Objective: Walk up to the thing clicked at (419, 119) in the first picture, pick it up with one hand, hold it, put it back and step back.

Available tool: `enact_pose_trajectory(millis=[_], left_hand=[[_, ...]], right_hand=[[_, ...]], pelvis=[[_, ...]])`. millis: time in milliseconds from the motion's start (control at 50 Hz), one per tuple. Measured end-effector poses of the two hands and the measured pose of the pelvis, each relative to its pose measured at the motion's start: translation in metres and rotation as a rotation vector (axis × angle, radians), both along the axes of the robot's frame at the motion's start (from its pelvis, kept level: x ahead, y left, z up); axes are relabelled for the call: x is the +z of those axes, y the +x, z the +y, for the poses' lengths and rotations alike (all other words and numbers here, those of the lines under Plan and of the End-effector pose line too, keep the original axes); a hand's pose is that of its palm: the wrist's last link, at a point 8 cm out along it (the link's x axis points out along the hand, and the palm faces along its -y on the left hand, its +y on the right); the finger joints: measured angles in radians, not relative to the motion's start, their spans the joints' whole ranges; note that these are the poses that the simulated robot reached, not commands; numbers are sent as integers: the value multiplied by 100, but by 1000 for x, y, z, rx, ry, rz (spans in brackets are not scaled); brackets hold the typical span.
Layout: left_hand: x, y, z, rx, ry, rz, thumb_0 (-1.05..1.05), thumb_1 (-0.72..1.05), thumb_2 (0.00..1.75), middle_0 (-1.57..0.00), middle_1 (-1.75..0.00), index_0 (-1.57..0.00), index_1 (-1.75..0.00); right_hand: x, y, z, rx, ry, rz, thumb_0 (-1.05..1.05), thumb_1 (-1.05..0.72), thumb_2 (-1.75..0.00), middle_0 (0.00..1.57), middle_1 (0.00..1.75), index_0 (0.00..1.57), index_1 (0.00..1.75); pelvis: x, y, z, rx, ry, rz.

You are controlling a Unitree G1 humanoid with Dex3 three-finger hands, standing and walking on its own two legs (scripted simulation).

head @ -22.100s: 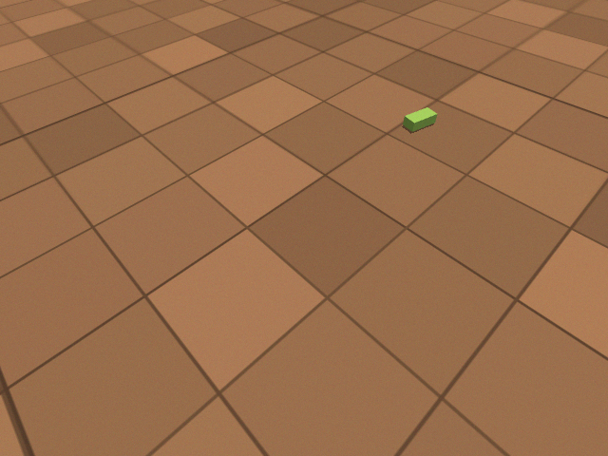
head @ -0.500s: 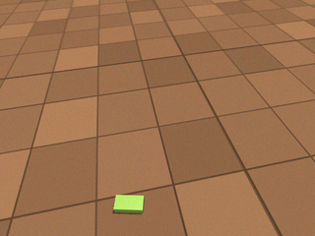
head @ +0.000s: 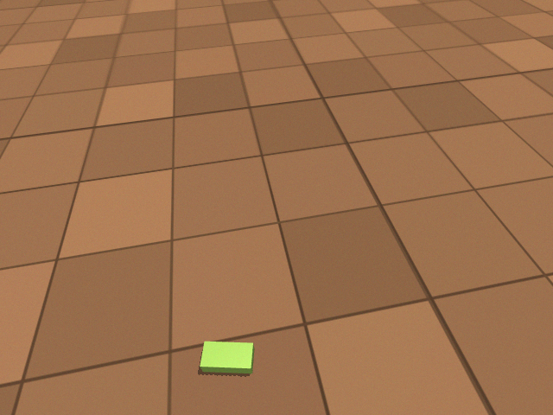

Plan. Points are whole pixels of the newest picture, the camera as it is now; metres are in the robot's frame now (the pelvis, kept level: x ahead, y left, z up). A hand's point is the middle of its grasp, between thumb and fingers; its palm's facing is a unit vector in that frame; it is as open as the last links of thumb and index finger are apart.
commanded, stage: stand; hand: left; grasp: from above
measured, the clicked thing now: (228, 357) +0.44 +0.22 -0.75
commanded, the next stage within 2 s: rise first in 0.28 s
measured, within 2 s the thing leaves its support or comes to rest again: neither
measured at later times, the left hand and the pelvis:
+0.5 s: hand out of the picture +0.11 +0.25 -0.16, palm faces +0.04 -0.94 -0.33, open 7.7 cm; pelvis -0.01 +0.00 -0.01, yaw +1 degrees
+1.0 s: hand out of the picture +0.14 +0.26 -0.21, palm faces -0.11 -0.90 -0.43, open 13.9 cm; pelvis -0.01 +0.01 -0.07, yaw +0 degrees
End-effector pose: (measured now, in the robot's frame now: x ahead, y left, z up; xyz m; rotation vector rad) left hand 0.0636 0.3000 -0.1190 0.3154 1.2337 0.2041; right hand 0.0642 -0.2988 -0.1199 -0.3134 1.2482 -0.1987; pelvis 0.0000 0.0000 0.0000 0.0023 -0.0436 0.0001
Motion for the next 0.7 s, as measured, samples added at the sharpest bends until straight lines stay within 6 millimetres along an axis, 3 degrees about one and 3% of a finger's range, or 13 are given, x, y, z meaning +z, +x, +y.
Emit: enact_pose_trajectory(millis=[400, 500, 600, 700], left_hand=[[-1, 1, -1, -7, 0, 3, 1, 91, 90, -20, -31, -20, -30], [-3, 36, -6, 25, -12, -110, 1, 81, 92, -18, -41, -18, -41], [-12, 76, -4, -34, -9, -140, 1, 56, 94, -13, -66, -13, -65], [-14, 86, -3, -73, 20, -124, 1, 22, 97, -8, -88, -9, -86]], right_hand=[[-1, 2, 0, 0, 2, 4, 1, -91, -90, 20, 30, 20, 30], [-1, 15, 14, 3, 11, -119, 1, -92, -90, 20, 30, 20, 30], [-7, 20, 31, -2, 41, -184, 1, -91, -90, 20, 30, 20, 30], [-11, 22, 45, -21, 75, -225, 1, -90, -90, 20, 30, 20, 30]], pelvis=[[0, 2, 0, 1, -2, 4], [-7, -6, 1, 12, -5, 60], [-18, -12, 0, 0, -7, 130], [-24, -8, 3, -7, -8, 162]])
